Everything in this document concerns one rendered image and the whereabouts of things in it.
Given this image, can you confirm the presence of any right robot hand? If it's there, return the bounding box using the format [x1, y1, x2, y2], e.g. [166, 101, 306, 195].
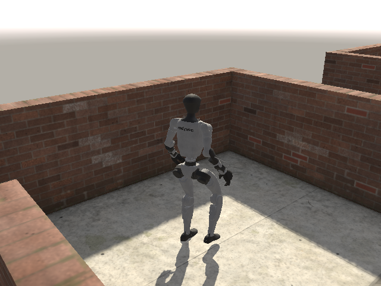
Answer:
[219, 170, 233, 186]

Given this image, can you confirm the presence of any left robot hand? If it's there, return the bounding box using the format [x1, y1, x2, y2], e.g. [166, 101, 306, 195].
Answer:
[171, 153, 185, 165]

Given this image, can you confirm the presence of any left robot upper arm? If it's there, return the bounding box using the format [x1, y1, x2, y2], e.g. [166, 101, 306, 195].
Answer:
[164, 118, 181, 148]

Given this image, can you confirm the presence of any left robot forearm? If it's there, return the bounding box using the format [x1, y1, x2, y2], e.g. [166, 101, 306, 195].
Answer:
[164, 144, 177, 158]

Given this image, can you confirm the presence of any right robot forearm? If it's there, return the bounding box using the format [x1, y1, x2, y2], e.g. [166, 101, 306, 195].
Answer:
[208, 148, 227, 175]

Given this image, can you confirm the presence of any robot left foot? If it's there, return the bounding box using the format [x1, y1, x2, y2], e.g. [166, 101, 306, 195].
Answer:
[180, 228, 198, 241]

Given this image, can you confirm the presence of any right robot upper arm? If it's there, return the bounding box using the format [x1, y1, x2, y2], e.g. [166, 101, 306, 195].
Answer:
[199, 122, 213, 157]

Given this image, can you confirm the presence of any robot left thigh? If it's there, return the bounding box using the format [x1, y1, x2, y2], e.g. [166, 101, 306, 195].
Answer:
[173, 163, 194, 206]

